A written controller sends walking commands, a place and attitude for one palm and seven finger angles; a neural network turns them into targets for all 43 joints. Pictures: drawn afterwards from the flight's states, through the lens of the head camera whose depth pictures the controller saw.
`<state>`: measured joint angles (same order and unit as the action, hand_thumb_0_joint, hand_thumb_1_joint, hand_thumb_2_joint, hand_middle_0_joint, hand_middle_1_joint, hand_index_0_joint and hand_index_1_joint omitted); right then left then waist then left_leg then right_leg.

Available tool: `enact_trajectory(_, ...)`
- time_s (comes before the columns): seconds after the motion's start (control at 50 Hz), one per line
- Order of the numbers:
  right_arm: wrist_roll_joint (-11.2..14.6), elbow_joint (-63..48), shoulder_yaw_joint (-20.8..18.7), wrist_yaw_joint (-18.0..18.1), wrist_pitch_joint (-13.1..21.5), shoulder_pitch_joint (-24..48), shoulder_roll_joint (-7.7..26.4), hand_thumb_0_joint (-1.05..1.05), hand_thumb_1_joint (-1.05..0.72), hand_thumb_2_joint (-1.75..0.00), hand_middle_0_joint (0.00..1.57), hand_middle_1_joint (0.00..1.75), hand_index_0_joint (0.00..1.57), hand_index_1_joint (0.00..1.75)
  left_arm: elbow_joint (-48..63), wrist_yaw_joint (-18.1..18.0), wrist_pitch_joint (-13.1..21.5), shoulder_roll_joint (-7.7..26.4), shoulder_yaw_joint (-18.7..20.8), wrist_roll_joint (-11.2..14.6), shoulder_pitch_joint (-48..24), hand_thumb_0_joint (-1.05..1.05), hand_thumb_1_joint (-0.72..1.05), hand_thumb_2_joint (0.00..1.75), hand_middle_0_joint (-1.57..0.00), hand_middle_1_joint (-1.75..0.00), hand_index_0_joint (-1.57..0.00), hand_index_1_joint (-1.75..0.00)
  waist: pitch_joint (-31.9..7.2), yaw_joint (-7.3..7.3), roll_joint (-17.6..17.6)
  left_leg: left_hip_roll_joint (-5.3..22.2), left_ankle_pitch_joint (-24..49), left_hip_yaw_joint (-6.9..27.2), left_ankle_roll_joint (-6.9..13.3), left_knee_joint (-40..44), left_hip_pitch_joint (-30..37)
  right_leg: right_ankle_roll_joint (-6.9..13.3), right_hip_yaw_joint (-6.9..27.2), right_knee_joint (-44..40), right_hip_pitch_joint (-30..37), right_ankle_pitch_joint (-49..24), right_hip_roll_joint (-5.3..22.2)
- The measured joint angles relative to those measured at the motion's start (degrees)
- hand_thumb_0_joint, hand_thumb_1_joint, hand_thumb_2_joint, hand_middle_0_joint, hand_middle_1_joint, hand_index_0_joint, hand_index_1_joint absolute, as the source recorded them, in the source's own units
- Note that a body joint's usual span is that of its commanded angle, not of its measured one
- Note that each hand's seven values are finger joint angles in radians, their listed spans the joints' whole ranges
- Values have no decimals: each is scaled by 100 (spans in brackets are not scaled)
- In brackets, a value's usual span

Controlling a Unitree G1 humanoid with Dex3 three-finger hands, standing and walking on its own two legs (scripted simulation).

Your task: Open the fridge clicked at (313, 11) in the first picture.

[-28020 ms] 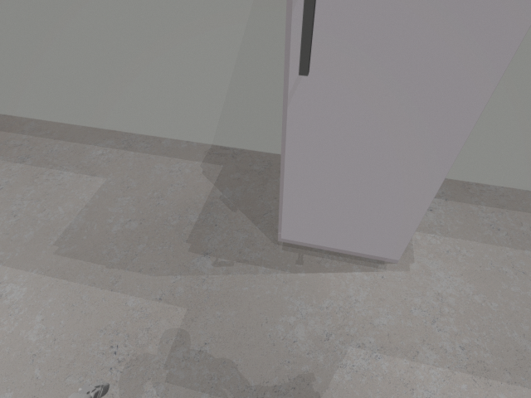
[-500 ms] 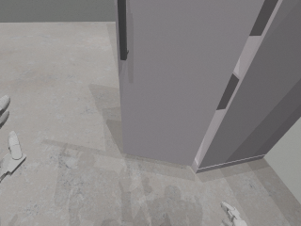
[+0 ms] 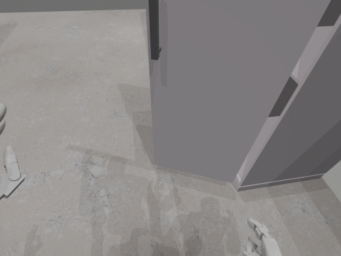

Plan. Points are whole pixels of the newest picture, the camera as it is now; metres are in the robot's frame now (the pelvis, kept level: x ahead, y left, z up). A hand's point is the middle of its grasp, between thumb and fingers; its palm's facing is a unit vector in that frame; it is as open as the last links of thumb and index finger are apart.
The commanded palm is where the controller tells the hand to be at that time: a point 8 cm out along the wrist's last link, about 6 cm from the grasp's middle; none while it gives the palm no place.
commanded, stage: stop stepping back and stand still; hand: left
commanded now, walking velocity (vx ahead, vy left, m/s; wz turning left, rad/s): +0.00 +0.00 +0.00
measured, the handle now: (156, 14) +0.72 +0.09 +0.24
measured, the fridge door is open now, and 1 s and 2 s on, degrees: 66 66 66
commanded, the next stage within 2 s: let the arm hang, fingers relaxed in 0.34 s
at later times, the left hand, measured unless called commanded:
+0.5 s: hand (24, 191) +0.20 +0.28 +0.11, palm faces +0.32 -0.81 -0.49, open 7.4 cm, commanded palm none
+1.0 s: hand out of the picture -0.05 +0.25 -0.17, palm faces +0.00 -0.97 -0.25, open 7.3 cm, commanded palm none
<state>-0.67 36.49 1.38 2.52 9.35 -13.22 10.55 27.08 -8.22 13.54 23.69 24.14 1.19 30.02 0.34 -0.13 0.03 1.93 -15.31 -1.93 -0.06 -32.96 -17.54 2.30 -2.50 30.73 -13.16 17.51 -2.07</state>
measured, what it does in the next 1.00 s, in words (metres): stands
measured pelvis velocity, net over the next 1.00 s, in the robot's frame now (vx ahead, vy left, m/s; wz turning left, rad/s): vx -0.03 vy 0.03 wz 0.03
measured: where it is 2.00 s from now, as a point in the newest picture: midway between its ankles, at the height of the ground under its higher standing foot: outside the picture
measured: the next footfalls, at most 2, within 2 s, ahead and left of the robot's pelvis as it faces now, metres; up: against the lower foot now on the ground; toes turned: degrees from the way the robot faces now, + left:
none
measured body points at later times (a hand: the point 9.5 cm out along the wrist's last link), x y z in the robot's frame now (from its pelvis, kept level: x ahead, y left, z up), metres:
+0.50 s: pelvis -0.01 +0.02 +0.00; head -0.01 +0.01 +0.45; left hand +0.18 +0.33 +0.14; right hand +0.17 -0.22 -0.09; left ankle +0.02 +0.12 -0.73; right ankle -0.01 -0.10 -0.73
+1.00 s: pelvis -0.03 +0.03 +0.01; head +0.01 +0.04 +0.45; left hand -0.05 +0.30 -0.15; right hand -0.03 -0.25 -0.14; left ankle +0.02 +0.12 -0.73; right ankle -0.01 -0.09 -0.73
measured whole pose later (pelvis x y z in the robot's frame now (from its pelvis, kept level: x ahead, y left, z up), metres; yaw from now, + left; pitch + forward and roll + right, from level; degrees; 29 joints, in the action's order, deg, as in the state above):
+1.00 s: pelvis -0.03 +0.03 +0.01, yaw +2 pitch +0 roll -1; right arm -1.3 62.7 -0.8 0.5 -1.8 -15.7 14.8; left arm -63.9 0.5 -1.4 16.0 1.0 -1.2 15.3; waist 4.8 0.2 -0.1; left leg -0.2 -10.4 -1.2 2.3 -28.3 -18.1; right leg 0.6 -3.4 25.5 -12.9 12.8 -0.1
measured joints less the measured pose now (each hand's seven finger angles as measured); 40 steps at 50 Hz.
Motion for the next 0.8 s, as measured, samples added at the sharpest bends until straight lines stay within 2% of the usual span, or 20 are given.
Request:
enact_trajectory(0.08,36,29,-58,51,-117,27,93,1,-90,-90,21,30,20,30,-148,8,-25,-22,-73,41,128,1,88,89,-21,-30,-21,-30,-67,34,28,-50,19,-56,20,170,104,-47,56,-94,55,4,48)
enact_trajectory(0.22,56,-38,-99,186,-235,106,198,1,-90,-90,21,30,20,30,-425,6,-276,-137,-198,40,-22,1,89,89,-21,-30,-21,-30,-57,85,-4,-96,129,-122,79,417,248,-122,119,-289,159,-97,92)
enact_trajectory(0.44,39,-162,-59,193,-266,105,144,1,-90,-90,21,30,20,30,-189,-2,-163,-61,-160,67,72,1,88,89,-21,-30,-21,-30,-138,63,-1,-79,244,-91,106,471,161,-142,89,-489,148,-283,71)
enact_trajectory(0.46,73,-43,-77,84,-171,117,211,1,-90,-90,21,30,20,30,-480,74,-115,-21,-284,13,-77,1,89,89,-21,-30,-21,-30,-175,74,57,-88,243,-59,115,399,71,-151,50,-440,87,-283,81)
enact_trajectory(0.48,103,110,-94,-53,-183,160,336,1,-90,-90,21,30,20,30,-995,226,-220,18,-532,-42,-361,1,89,89,-20,-30,-21,-30,-218,109,147,-116,224,-21,131,284,-38,-165,8,-329,-1,-248,110)
enact_trajectory(0.54,76,582,-93,-283,-544,400,698,0,-90,-90,21,30,20,30,-3084,614,-917,-91,-1371,-166,-1236,0,89,89,-20,-30,-20,-30,-333,145,402,-223,153,16,207,-18,-283,-211,-43,97,-272,-78,227)
enact_trajectory(0.58,27,796,-77,-329,-750,529,804,0,-90,-90,21,30,20,30,-4453,754,-1308,-271,-1808,-221,-1594,0,90,89,-20,-29,-20,-30,-312,71,456,-279,134,3,244,-125,-349,-232,-35,312,-382,4,291)
enact_trajectory(0.64,-47,1000,-69,-345,-926,539,788,0,-90,-90,21,30,20,30,-6036,852,-1619,-608,-2278,-273,-1779,1,90,89,-19,-29,-20,-30,-168,-73,346,-311,170,-20,249,-137,-354,-222,-14,427,-437,28,327)
enact_trajectory(0.7,-98,1270,-63,-340,-1029,383,692,0,-90,-90,21,30,20,30,-7131,896,-1705,-963,-2567,-289,-1739,1,90,89,-20,-29,-20,-30,43,-156,125,-293,233,-13,232,-59,-309,-198,-20,341,-390,-39,306)
enact_trajectory(0.74,-109,1512,-62,-324,-1069,229,622,0,-90,-90,21,30,20,30,-7663,921,-1697,-1165,-2669,-280,-1663,1,90,89,-20,-29,-20,-30,173,-159,-22,-270,279,0,223,18,-274,-189,-32,223,-336,-110,278)
enact_trajectory(0.8,-111,1914,-71,-276,-1104,-26,507,0,-90,-90,21,30,20,30,-8216,854,-1633,-1191,-2541,-261,-1579,1,95,89,-20,-30,-20,-30,326,-84,-165,-227,357,46,207,152,-233,-177,-74,-16,-240,-241,225)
